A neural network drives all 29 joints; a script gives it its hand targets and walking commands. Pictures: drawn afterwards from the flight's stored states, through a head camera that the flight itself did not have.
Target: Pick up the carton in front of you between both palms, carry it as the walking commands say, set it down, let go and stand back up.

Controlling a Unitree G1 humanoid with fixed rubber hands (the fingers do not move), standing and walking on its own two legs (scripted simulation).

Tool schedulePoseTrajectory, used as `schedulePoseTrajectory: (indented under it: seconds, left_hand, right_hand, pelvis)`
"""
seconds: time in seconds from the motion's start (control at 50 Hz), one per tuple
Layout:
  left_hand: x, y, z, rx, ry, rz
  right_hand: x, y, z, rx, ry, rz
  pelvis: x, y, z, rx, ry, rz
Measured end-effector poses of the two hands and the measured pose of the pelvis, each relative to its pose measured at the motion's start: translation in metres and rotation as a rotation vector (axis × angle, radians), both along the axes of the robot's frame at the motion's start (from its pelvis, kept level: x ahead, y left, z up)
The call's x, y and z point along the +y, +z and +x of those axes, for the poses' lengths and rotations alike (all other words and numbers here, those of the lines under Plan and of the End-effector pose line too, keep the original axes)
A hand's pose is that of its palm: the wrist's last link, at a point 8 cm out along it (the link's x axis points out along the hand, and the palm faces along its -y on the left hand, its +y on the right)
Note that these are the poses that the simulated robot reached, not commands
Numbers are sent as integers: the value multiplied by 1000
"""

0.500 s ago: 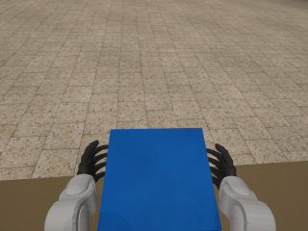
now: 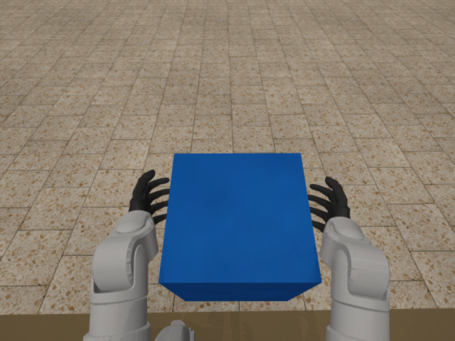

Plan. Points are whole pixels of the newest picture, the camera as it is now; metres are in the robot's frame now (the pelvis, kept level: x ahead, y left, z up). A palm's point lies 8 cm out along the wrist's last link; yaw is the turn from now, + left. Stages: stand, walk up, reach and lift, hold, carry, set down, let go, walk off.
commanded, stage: carry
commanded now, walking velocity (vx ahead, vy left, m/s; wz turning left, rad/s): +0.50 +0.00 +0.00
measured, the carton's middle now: (236, 235) +0.31 +0.00 +0.02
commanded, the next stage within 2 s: none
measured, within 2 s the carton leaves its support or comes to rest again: neither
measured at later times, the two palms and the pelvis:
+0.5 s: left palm (173, 97) +0.67 +0.18 +0.07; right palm (291, 100) +0.66 -0.12 +0.08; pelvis +0.33 +0.04 -0.01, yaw +0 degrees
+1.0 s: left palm (204, 75) +1.00 +0.14 -0.04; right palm (281, 75) +1.03 -0.15 -0.05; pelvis +0.68 -0.02 -0.10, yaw +1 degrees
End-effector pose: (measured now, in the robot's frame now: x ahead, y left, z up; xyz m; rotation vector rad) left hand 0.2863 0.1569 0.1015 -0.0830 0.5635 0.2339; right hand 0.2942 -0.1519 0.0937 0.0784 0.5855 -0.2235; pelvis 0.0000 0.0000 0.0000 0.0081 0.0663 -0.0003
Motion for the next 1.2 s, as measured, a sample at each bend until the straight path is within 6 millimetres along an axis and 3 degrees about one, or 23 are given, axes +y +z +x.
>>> schedulePoseTrajectory:
  seconds: [0.06, 0.14, 0.22, 0.32, 0.42, 0.5, 0.58, 0.66, 0.7, 0.74, 0.82, 0.88, 1.02, 1.2]
  left_hand:
    - [6, -2, 62, -16, 10, 0]
    - [17, -19, 150, -24, -2, -13]
    - [26, -42, 223, 32, -26, -12]
    - [27, -49, 287, 68, -22, -63]
    - [29, -40, 342, 22, -10, -75]
    - [28, -29, 387, -26, 3, -65]
    - [20, -26, 444, -68, 7, -26]
    - [9, -41, 511, -85, 18, 20]
    - [6, -56, 543, -85, 38, 35]
    - [-5, -73, 570, -61, 28, 40]
    - [-2, -116, 606, 102, 157, 41]
    - [-4, -134, 636, 162, 180, 3]
    - [-13, -142, 731, 137, 143, 6]
    - [-18, -138, 884, 37, 52, 14]
  right_hand:
    - [4, 1, 59, -17, -26, -8]
    - [14, -8, 140, -29, -51, -17]
    - [25, -22, 199, 13, -63, 8]
    - [30, -32, 251, 59, -106, 41]
    - [31, -21, 309, 13, -109, 52]
    - [30, -9, 365, -44, -71, 50]
    - [22, -8, 426, -90, -48, 41]
    - [9, -29, 496, -117, -35, 37]
    - [7, -47, 536, -128, -7, 34]
    - [10, -69, 575, -100, 11, 4]
    - [13, -111, 623, 45, 17, 22]
    - [11, -129, 657, 103, 18, 36]
    - [2, -140, 744, 80, 13, 25]
    - [-4, -130, 872, -9, -56, -20]
  pelvis:
    - [9, -8, 44, 1, -8, -14]
    - [25, -28, 108, -7, -25, -24]
    - [36, -29, 155, 4, -21, -19]
    - [45, -12, 211, 33, -21, -29]
    - [45, -4, 275, 49, -10, -37]
    - [38, -8, 333, 46, 0, -23]
    - [26, -26, 400, 29, 12, 11]
    - [11, -64, 476, -7, 22, 46]
    - [2, -89, 514, -31, 29, 55]
    - [-4, -107, 541, -25, 22, 30]
    - [-16, -109, 583, -6, 20, 21]
    - [-22, -103, 613, 9, 24, 20]
    - [-23, -97, 695, 37, 9, 23]
    - [-4, -115, 838, 2, -26, 10]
